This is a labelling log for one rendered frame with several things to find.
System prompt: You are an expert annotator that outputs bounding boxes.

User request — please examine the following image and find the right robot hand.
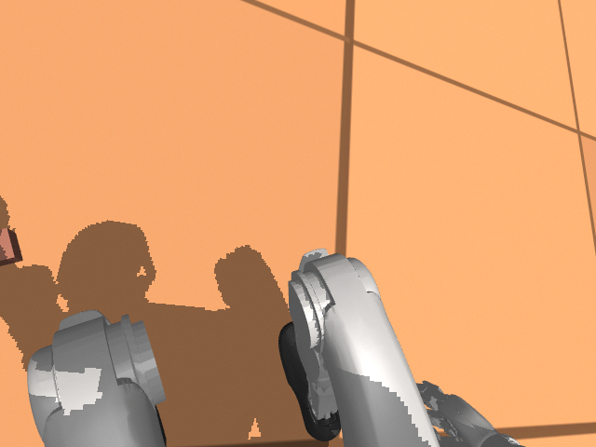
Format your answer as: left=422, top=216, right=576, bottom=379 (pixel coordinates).
left=416, top=381, right=499, bottom=447

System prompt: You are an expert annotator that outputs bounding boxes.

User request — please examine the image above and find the small box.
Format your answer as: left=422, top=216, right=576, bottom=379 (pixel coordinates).
left=0, top=228, right=23, bottom=266

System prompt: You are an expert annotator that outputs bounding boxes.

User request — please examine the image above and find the right robot foot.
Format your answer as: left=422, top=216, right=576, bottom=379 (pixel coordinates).
left=278, top=322, right=341, bottom=441

